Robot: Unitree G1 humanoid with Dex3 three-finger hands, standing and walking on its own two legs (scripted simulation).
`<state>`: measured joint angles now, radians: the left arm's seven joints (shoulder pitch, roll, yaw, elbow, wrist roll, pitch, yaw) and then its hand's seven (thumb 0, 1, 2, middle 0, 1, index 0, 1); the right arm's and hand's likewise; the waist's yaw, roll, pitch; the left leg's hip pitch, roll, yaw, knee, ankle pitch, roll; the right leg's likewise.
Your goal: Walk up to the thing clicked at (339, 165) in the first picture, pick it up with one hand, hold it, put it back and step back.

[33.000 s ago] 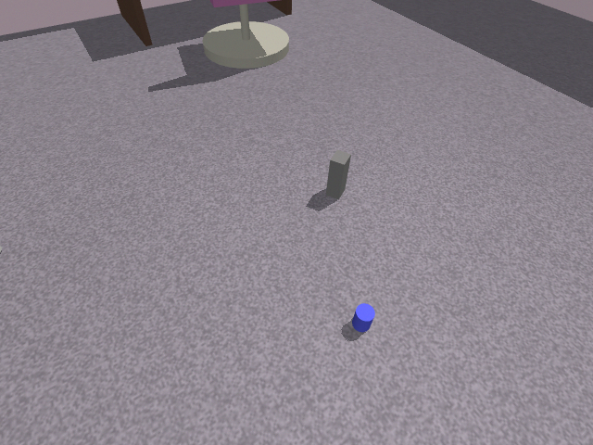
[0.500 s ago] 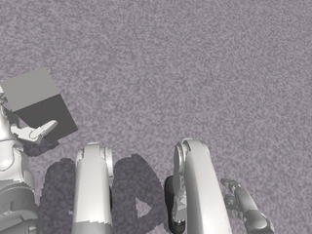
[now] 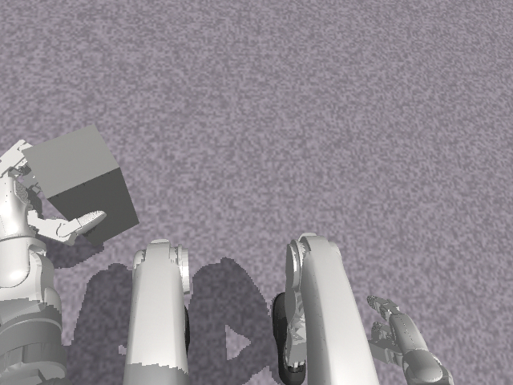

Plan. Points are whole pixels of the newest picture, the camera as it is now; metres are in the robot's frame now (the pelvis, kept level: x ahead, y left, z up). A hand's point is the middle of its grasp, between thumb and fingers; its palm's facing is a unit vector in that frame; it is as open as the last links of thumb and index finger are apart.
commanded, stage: lift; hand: left
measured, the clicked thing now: (94, 195) +0.39 +0.23 -0.06
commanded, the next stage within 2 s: hold in 1.78 s
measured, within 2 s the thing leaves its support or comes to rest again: neither
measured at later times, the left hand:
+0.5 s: hand (2, 147) +0.38 +0.24 +0.12, palm faces +0.28 -0.96 -0.07, open 10.6 cm
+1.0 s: hand out of the picture +0.38 +0.22 +0.27, palm faces +0.28 -0.96 -0.06, open 10.6 cm
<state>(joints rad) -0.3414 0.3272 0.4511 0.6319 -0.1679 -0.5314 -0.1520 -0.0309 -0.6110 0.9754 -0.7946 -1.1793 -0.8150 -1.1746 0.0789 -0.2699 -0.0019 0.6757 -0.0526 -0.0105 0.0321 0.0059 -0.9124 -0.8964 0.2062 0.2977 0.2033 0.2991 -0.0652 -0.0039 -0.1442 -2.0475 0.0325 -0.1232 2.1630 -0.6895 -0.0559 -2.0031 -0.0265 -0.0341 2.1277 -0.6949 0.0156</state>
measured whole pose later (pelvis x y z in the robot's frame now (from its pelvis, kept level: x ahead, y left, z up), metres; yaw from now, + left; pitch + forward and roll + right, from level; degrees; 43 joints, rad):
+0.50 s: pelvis +0.03 +0.01 +0.12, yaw +1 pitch +30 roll -4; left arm -0.12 0.24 0.29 0.26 -0.18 -0.33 0.00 -0.03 -0.61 0.95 -0.79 -1.21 -0.82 -1.20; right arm 0.12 -0.24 -0.01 0.62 0.01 -0.04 -0.02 0.01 -0.90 -0.89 0.21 0.30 0.20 0.30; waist -0.03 0.02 -0.18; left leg -1.64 0.05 -0.09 1.78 -0.67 -0.03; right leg -1.60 -0.03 -0.04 1.73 -0.67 0.03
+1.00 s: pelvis +0.05 +0.01 +0.25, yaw +3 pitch +18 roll -3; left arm -0.10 0.20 0.18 0.36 -0.13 -0.32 0.07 -0.03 -0.61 0.95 -0.79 -1.21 -0.82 -1.21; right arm 0.20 -0.22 0.01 0.64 -0.01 -0.05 -0.05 0.01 -0.89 -0.89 0.21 0.30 0.20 0.30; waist -0.04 0.02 -0.14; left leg -1.07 0.06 -0.06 1.29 -0.55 -0.03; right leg -1.02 -0.03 -0.05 1.24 -0.54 0.02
